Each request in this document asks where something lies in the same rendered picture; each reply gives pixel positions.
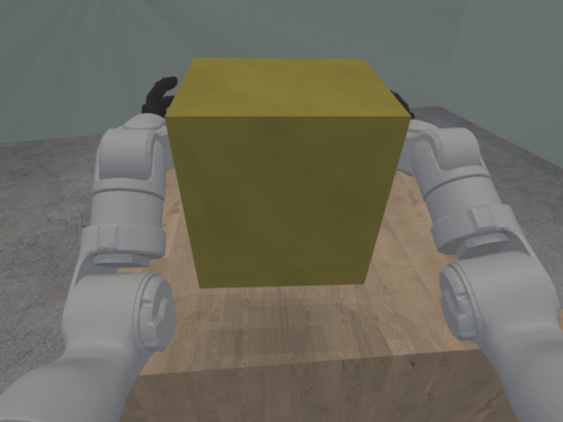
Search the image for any robot left forearm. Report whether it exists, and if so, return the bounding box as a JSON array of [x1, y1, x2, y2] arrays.
[[62, 113, 174, 346]]

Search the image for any right robot hand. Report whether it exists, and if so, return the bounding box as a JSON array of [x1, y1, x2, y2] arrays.
[[391, 91, 414, 120]]

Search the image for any pedestal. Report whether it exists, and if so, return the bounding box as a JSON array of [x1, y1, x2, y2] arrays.
[[116, 169, 563, 422]]

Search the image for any carton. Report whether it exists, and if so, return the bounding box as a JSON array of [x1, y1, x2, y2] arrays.
[[165, 57, 412, 288]]

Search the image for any right robot upper arm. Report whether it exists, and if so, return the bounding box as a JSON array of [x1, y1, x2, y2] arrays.
[[439, 250, 563, 422]]

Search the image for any left robot upper arm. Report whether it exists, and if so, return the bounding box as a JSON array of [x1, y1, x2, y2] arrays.
[[0, 272, 177, 422]]

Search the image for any robot right forearm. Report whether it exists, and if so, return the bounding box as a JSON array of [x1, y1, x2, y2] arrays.
[[397, 120, 560, 320]]

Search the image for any left robot hand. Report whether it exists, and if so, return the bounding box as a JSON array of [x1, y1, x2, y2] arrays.
[[142, 76, 178, 118]]

